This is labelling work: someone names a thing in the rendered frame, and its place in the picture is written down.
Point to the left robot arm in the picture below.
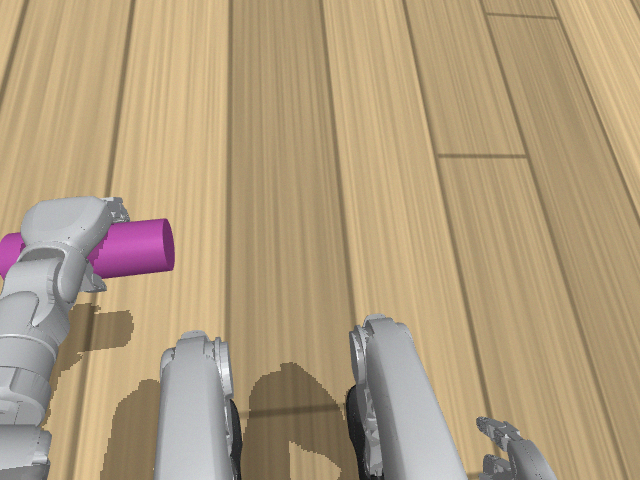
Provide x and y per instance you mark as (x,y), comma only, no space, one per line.
(38,292)

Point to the right robot foot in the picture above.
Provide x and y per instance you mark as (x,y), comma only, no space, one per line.
(357,435)

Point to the bottle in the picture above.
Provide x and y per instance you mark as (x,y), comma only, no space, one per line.
(128,248)

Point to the left robot hand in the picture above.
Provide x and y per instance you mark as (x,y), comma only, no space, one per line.
(80,222)

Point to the right robot hand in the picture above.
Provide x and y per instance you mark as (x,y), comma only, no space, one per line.
(526,462)

